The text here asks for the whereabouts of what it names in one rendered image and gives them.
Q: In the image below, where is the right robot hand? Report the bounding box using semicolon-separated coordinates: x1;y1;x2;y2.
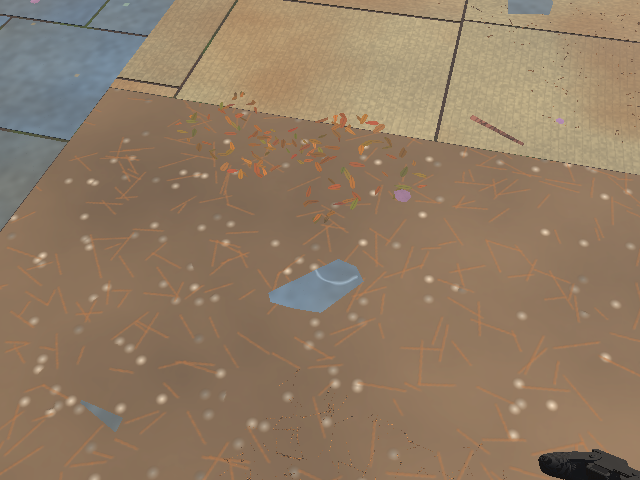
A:
538;449;640;480

